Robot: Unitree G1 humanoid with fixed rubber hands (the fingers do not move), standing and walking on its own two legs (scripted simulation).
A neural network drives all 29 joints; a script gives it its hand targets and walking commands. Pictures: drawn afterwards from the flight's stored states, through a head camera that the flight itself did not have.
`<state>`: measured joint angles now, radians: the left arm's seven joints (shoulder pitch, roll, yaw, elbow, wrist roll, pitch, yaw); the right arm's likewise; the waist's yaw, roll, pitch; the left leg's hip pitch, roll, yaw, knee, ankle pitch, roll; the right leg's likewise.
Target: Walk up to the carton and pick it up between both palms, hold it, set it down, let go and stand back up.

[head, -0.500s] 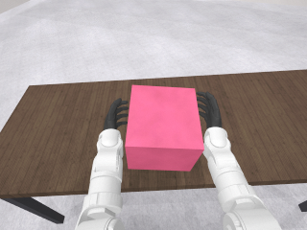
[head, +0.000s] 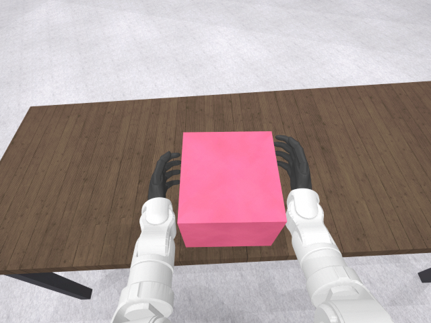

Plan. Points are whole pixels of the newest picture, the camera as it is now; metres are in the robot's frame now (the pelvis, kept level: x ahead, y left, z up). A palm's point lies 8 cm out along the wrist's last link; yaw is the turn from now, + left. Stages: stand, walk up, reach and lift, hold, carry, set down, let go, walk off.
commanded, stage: set down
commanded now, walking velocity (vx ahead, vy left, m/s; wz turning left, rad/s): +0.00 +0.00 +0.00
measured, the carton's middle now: (228, 190) +0.37 +0.00 +0.01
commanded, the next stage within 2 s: none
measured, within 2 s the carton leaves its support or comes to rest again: rests again in 1.12 s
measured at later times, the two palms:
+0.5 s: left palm (164, 208) +0.34 +0.13 -0.02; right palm (292, 187) +0.37 -0.13 +0.00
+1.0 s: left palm (164, 220) +0.33 +0.14 -0.05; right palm (285, 193) +0.37 -0.12 -0.02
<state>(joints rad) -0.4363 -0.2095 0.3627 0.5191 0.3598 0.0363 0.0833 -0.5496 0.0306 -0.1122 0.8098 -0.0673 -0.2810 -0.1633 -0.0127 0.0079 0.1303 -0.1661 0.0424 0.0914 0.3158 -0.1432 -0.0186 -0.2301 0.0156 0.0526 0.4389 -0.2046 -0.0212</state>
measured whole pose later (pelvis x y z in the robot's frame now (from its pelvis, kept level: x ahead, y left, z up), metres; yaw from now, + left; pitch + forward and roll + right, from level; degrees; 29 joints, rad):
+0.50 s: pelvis +0.01 +0.00 +0.00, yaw +0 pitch +8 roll +2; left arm -0.41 -0.20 0.40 0.74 0.33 -0.24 0.14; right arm -0.55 0.03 -0.13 0.95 -0.15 -0.44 -0.15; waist -0.01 0.01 0.05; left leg -0.33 0.05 0.09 0.33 -0.14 -0.03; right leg -0.38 0.02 0.05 0.44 -0.19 -0.02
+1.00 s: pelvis +0.01 +0.01 -0.01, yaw +0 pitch +15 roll +1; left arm -0.40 -0.18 0.41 0.87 0.29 -0.39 0.17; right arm -0.55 0.03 -0.14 1.01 -0.19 -0.53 -0.15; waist -0.01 0.01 -0.01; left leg -0.48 0.05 0.09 0.37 -0.15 -0.03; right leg -0.52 0.02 0.05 0.44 -0.18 -0.02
